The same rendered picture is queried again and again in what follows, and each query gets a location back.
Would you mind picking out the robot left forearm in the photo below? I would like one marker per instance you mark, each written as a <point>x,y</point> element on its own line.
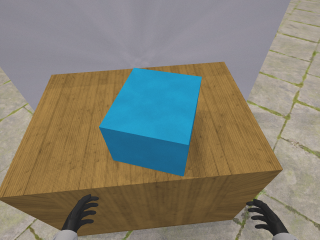
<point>65,235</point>

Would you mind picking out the carton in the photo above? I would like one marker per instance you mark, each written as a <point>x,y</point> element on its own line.
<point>150,122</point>

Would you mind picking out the robot left hand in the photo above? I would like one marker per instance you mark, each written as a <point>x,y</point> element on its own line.
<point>74,220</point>

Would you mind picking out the robot right hand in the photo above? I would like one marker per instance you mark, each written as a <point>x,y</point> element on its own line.
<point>274,224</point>

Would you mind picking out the pedestal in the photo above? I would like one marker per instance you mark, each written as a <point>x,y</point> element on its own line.
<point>63,157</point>

